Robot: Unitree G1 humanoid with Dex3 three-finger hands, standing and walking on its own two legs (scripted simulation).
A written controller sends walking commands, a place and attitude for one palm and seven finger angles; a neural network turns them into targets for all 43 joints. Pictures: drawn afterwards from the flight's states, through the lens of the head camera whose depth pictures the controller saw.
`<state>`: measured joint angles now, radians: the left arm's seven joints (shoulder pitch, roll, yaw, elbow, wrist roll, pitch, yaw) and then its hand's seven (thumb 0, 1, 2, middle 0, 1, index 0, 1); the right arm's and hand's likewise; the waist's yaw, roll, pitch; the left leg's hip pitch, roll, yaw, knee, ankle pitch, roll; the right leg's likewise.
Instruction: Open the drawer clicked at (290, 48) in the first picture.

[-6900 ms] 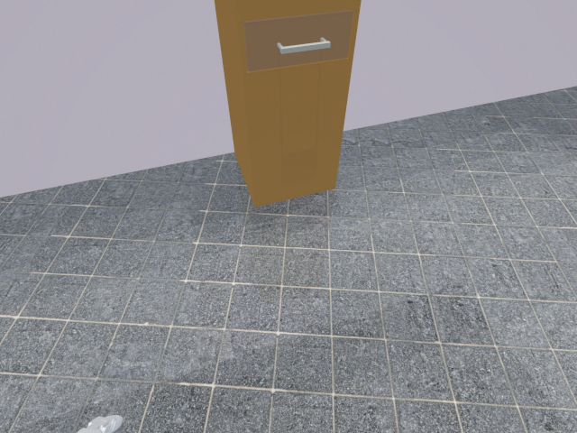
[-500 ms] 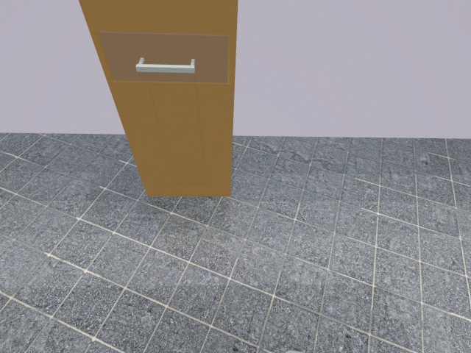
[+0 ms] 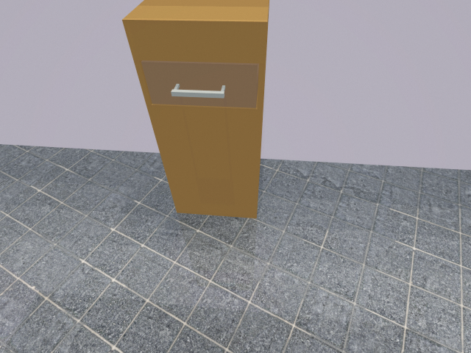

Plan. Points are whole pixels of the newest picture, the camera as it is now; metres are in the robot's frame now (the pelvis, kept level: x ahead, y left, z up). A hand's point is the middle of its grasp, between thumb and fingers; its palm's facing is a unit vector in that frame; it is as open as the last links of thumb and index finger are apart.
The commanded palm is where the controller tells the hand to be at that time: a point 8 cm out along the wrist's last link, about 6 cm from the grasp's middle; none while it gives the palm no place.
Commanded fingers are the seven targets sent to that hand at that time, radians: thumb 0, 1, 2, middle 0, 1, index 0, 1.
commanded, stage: take the last steps up to it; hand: left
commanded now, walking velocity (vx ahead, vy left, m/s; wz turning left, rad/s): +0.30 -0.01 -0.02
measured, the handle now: (199, 90) +0.91 +0.21 -0.02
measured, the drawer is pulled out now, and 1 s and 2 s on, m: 0.00 0.00 0.00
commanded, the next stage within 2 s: come to a stop and stand still in 1.04 s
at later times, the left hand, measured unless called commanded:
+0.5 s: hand (140, 326) +0.21 +0.23 -0.17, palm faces -0.01 -0.98 -0.18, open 7.4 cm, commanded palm none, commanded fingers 0.00 0.90 0.90 -0.20 -0.30 -0.20 -0.30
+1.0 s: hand (189, 277) +0.32 +0.15 -0.18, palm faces +0.02 -0.98 -0.21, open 7.2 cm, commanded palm none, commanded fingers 0.00 0.90 0.90 -0.20 -0.30 -0.20 -0.30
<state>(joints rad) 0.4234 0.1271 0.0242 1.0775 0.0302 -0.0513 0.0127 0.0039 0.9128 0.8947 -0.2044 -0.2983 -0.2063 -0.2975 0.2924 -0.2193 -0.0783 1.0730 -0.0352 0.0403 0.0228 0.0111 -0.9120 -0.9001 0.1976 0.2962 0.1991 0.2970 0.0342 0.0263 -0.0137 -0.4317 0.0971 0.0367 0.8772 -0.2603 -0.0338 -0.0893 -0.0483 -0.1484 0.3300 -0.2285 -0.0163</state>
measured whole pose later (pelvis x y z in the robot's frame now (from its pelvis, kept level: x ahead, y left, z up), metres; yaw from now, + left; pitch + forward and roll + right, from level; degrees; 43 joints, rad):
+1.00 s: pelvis +0.30 -0.03 -0.01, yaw -3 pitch -1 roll -1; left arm 0.28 0.16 0.04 1.10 0.02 -0.06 0.01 -0.01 0.94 0.89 -0.20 -0.30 -0.20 -0.30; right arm 0.21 -0.18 -0.06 1.04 -0.03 -0.02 0.00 0.01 -0.91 -0.90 0.20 0.30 0.20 0.30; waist 0.01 0.03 0.01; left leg -0.48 0.13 0.08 0.85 -0.27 -0.03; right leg -0.18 0.01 -0.19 0.38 -0.20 -0.07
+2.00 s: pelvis +0.32 -0.05 +0.00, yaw -2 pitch +0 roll +1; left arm 0.23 0.18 0.06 1.07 0.03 0.04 0.02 0.00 0.90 0.89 -0.21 -0.30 -0.21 -0.30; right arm 0.28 -0.19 -0.05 1.06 -0.02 0.02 -0.01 0.01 -0.91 -0.90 0.20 0.30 0.20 0.30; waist 0.03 -0.01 0.00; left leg -0.14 0.02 0.06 0.49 -0.37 0.00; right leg -0.31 -0.03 -0.10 0.35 -0.06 -0.04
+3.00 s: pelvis +0.36 -0.09 -0.01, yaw -1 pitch +0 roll +0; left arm 0.29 0.13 0.00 1.16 0.01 -0.01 0.04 0.00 0.92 0.89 -0.20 -0.30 -0.20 -0.30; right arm 0.23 -0.16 -0.01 1.14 -0.02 0.00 -0.05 0.01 -0.92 -0.90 0.20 0.30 0.20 0.30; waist 0.02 0.02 0.03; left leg -0.08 0.10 0.07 0.38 -0.29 -0.07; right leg -0.12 0.04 -0.12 0.40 -0.28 -0.07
